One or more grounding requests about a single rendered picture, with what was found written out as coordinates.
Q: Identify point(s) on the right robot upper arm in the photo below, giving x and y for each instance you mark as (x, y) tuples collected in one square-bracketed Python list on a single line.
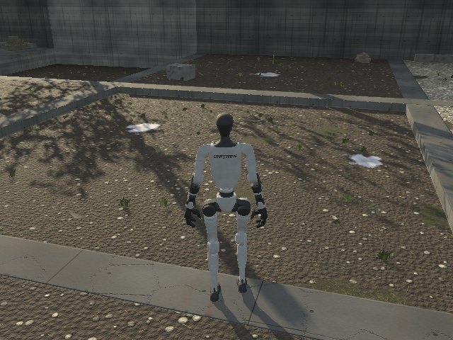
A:
[(250, 159)]

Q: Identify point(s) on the robot right hand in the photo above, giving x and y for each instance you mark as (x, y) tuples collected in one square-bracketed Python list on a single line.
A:
[(262, 218)]

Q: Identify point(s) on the robot head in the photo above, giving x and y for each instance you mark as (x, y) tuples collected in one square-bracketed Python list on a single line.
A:
[(224, 123)]

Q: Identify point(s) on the robot left forearm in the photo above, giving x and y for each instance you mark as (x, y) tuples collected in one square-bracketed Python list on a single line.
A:
[(192, 194)]

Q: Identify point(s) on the robot left hand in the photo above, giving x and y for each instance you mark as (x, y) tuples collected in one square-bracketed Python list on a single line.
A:
[(189, 217)]

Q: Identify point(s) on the robot left shin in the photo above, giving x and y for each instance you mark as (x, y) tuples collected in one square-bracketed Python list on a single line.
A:
[(213, 266)]

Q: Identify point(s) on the robot right forearm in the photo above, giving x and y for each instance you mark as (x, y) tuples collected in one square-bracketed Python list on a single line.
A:
[(257, 193)]

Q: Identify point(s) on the left robot upper arm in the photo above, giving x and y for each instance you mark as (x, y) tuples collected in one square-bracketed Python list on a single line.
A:
[(202, 151)]

